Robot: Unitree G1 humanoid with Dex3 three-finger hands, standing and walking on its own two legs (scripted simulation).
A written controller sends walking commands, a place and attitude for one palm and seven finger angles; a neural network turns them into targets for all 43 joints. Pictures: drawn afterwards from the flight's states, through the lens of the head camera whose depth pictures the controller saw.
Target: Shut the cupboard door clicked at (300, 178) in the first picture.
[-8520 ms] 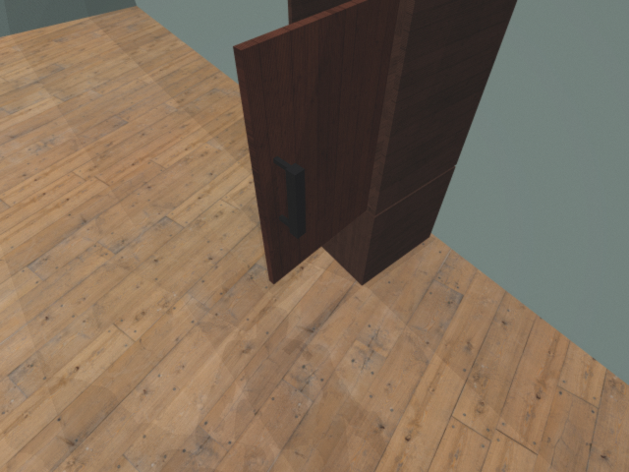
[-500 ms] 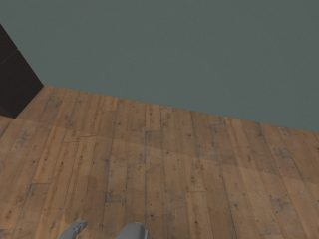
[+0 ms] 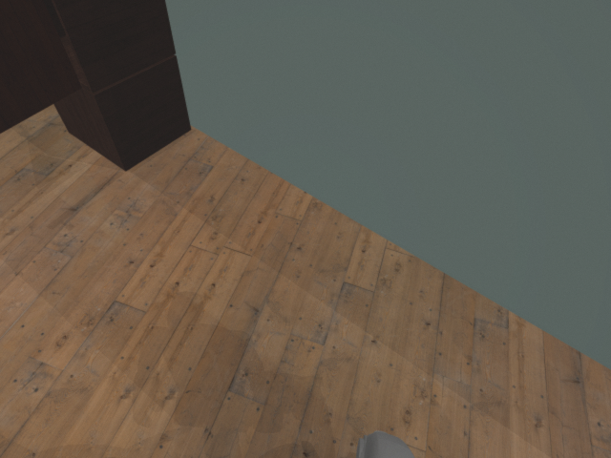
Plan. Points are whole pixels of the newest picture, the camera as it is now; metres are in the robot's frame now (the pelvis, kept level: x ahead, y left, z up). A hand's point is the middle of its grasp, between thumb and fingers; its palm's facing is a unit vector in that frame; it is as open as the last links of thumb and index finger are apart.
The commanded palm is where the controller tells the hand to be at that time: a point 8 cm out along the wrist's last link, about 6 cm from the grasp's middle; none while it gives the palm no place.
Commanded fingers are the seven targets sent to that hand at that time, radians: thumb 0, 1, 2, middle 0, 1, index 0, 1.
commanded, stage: walk to a spot facing it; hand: left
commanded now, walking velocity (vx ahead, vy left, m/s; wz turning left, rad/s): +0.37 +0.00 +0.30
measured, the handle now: out of the picture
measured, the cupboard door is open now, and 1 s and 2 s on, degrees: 97 97 97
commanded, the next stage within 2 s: turn to face it in 1.66 s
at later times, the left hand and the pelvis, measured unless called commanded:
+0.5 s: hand (231, 370) +0.26 +0.13 -0.15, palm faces +0.24 -0.95 -0.19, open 7.0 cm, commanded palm none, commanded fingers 0.00 0.90 0.90 -0.20 -0.30 -0.20 -0.30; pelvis +0.20 -0.06 +0.00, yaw +12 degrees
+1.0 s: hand (199, 316) +0.35 +0.21 -0.17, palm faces +0.35 -0.93 -0.14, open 7.3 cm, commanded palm none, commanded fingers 0.00 0.90 0.90 -0.20 -0.30 -0.20 -0.30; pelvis +0.39 +0.04 +0.00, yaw +17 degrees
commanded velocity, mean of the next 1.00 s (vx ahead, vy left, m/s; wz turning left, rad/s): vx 0.37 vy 0.00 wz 0.20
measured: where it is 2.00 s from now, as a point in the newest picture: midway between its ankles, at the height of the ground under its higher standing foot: (275, 265)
